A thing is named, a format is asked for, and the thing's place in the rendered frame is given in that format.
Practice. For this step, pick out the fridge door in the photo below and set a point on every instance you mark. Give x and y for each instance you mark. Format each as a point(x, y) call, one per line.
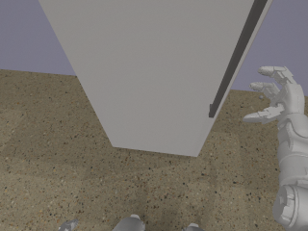
point(151, 68)

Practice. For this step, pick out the robot right upper arm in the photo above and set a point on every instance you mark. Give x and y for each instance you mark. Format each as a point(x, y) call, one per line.
point(290, 208)

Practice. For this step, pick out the robot shin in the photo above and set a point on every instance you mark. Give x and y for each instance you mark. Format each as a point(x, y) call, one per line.
point(135, 216)
point(193, 224)

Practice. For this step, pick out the handle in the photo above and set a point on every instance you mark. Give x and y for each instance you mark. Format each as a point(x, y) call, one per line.
point(249, 26)

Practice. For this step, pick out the right robot hand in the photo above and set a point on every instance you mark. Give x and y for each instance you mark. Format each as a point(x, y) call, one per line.
point(291, 97)

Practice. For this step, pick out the right robot shin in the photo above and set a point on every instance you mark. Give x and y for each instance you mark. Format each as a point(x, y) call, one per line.
point(193, 224)

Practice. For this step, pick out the left robot shin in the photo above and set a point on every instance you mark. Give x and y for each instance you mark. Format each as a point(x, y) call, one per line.
point(135, 216)

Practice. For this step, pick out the left robot hand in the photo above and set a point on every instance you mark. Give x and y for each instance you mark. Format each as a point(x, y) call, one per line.
point(69, 226)

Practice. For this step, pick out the robot right forearm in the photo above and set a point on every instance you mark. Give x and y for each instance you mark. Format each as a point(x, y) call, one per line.
point(292, 152)

